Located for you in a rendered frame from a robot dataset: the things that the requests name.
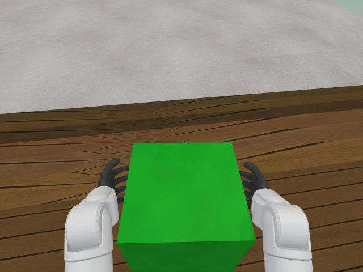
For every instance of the carton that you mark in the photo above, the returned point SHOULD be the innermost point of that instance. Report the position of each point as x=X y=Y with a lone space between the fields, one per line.
x=184 y=209

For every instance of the robot right forearm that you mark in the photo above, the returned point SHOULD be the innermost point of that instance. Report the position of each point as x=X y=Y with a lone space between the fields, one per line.
x=286 y=235

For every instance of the robot left hand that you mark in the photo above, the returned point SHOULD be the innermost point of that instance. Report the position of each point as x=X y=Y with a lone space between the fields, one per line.
x=109 y=173

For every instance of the robot right hand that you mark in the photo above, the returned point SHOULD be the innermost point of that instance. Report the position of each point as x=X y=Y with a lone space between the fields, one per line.
x=257 y=181

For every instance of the robot left forearm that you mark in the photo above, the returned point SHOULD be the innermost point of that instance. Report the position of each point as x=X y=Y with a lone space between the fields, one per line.
x=88 y=232

